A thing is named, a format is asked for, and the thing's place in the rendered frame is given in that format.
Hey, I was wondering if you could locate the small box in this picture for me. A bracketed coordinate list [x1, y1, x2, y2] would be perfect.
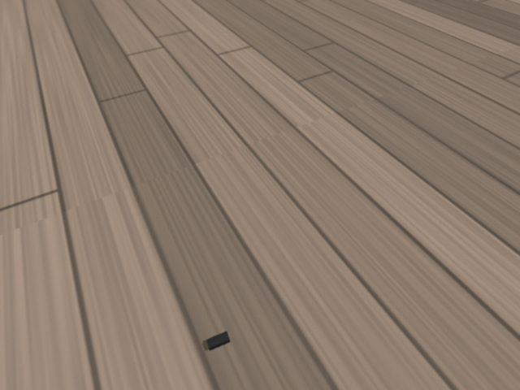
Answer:
[206, 331, 230, 351]

